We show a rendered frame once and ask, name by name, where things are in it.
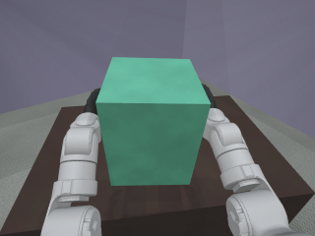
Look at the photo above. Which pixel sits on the robot left upper arm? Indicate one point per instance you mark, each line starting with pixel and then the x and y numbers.
pixel 73 221

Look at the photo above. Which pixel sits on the robot right forearm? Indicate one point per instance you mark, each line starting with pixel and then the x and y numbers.
pixel 238 170

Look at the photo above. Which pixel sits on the robot right hand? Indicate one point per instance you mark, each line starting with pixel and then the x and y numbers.
pixel 210 96

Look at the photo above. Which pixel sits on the carton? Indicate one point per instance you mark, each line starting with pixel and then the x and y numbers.
pixel 152 114

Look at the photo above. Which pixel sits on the pedestal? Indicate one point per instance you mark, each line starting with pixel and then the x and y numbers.
pixel 195 209

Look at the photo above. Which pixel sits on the robot left hand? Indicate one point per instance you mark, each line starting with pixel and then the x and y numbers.
pixel 90 107

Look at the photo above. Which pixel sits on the robot right upper arm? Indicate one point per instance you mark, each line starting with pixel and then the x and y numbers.
pixel 257 213

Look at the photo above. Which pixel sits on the robot left forearm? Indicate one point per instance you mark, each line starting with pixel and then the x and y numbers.
pixel 78 160

